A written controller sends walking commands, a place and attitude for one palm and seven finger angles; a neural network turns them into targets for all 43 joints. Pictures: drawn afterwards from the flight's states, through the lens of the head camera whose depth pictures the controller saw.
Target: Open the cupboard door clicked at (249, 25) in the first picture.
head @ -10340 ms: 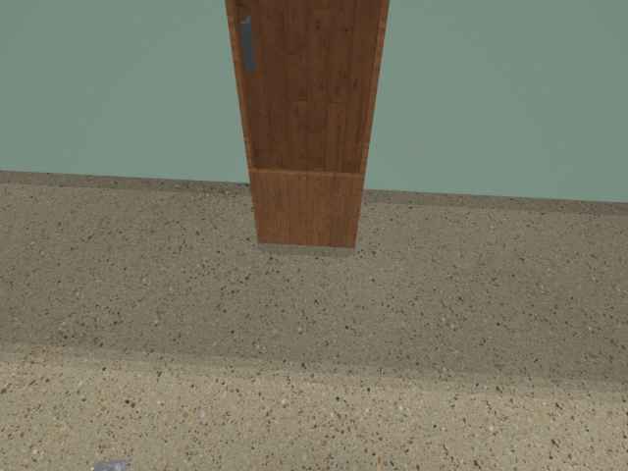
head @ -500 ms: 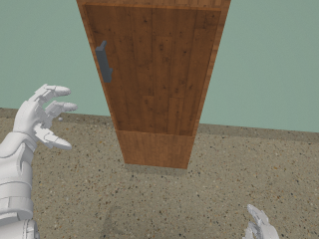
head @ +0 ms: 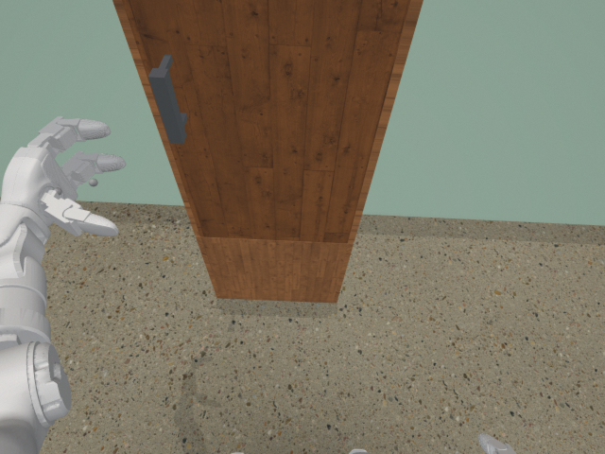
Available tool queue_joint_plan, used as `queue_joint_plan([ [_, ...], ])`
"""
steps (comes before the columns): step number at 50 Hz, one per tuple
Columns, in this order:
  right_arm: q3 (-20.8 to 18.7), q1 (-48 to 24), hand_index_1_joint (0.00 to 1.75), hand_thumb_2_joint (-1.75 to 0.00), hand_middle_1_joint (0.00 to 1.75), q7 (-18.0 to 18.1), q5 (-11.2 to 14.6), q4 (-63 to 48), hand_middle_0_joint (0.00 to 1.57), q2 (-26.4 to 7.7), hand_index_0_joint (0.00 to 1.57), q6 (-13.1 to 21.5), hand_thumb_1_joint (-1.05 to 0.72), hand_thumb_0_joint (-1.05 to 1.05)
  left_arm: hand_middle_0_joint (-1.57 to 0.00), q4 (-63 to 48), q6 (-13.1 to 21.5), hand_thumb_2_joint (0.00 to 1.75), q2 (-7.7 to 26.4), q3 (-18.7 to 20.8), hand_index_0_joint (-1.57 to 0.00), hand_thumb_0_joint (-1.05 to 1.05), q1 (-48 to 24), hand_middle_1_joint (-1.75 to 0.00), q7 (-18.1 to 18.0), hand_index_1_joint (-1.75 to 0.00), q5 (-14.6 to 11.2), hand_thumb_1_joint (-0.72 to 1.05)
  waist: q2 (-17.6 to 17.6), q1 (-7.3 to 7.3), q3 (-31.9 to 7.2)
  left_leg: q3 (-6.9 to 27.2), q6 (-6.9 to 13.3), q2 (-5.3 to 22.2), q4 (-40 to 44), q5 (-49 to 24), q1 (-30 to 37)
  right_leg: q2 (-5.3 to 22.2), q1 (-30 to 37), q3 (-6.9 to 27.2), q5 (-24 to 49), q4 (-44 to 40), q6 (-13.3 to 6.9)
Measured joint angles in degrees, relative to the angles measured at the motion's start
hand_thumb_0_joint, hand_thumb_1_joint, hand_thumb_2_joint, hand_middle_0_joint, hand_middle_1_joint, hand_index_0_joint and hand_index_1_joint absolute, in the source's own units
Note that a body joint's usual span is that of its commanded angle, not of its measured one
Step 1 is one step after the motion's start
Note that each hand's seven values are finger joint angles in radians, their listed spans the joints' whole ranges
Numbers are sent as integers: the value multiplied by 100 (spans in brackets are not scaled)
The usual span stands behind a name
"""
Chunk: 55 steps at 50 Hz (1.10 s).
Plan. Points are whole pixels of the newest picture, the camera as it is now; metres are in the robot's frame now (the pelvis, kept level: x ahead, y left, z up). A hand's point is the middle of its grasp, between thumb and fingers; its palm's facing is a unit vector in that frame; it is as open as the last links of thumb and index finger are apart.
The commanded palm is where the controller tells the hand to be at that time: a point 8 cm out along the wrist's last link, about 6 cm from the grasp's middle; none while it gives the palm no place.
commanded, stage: move the hooked fingers beside the handle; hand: left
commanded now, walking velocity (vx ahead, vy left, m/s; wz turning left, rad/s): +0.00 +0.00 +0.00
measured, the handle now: (172, 100) +0.61 +0.21 +0.11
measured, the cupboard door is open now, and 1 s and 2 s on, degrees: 0 0 0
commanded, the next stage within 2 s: none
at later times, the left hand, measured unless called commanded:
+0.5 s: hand (113, 136) +0.50 +0.26 +0.12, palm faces -0.05 -1.00 +0.01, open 14.0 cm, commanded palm +0.49 +0.32 +0.12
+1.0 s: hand (133, 114) +0.57 +0.25 +0.11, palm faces -0.06 -1.00 +0.00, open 14.0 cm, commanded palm +0.54 +0.30 +0.11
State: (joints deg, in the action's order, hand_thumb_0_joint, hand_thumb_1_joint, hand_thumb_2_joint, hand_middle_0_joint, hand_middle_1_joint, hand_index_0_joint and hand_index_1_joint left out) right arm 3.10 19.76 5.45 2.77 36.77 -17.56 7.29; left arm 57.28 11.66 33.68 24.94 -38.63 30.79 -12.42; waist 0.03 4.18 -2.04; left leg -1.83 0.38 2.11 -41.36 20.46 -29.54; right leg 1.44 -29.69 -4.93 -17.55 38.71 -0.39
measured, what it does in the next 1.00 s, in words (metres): stands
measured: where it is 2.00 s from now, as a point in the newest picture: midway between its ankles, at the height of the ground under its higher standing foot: outside the picture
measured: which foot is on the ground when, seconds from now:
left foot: down 0.00-1.00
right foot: down 0.00-1.00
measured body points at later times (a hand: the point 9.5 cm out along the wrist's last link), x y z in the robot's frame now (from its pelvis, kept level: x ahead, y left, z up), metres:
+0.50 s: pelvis +0.01 +0.01 -0.01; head +0.11 +0.03 +0.43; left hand +0.50 +0.31 +0.13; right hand +0.01 -0.27 -0.11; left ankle +0.00 +0.11 -0.72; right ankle +0.02 -0.12 -0.72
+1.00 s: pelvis +0.03 +0.01 -0.01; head +0.17 +0.03 +0.41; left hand +0.56 +0.31 +0.11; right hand -0.04 -0.25 -0.11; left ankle +0.00 +0.11 -0.72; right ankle +0.02 -0.12 -0.72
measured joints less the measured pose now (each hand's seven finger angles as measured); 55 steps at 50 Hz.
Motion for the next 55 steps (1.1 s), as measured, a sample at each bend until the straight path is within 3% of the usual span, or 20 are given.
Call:
queue_joint_plan([
  [9,-3,109,30,-90,30,-103,-81,-78,21,41,20,-217,-91,1,-30,447,273,30,109,164,-30,-2,-503,-120,-110,-120,173,-50,15,167,-75,-96,41,16,-112,72,-283,-13,-313,102,-13,84,47],
  [16,5,261,30,-90,30,-151,-99,-84,21,59,20,-444,-90,1,-30,844,241,30,388,219,-30,-2,-820,-120,-201,-120,393,-50,-9,300,-80,-108,59,36,-198,123,-481,-31,-497,118,-27,119,64],
  [23,12,357,30,-90,30,-153,-132,23,21,54,20,-624,-91,1,-30,1168,346,30,642,302,-30,-2,-1287,-120,-170,-120,458,-50,7,423,-70,-79,62,64,-292,161,-704,-58,-681,94,-29,139,67],
  [32,47,431,30,-90,30,-139,-153,-71,21,-30,20,-810,-91,0,-30,1818,131,30,1207,311,-30,-2,-1998,-120,-154,-120,757,-50,-4,691,-33,-43,75,100,-449,210,-1093,-90,-1018,67,-28,199,75],
  [38,55,511,30,-90,30,-167,-209,-65,21,-21,20,-923,-91,0,-30,1856,224,30,1427,419,-30,-2,-2369,-120,-149,-120,824,-50,8,807,-20,-45,76,140,-542,249,-1354,-128,-1259,74,-22,225,81],
  [43,70,633,30,-90,30,-199,-233,-108,21,-6,20,-1037,-91,0,-30,2025,69,30,1614,412,-30,-2,-2642,-119,-136,-120,946,-50,-37,927,-72,-26,79,168,-603,303,-1509,-156,-1383,60,-40,221,86],
  [55,62,821,30,-90,30,-396,-268,-264,21,135,20,-1336,-91,0,-30,1451,97,30,1313,793,-30,-2,-1866,-119,-185,-120,838,-50,-92,819,-190,-123,74,224,-511,405,-1318,-221,-1246,164,-97,130,93],
])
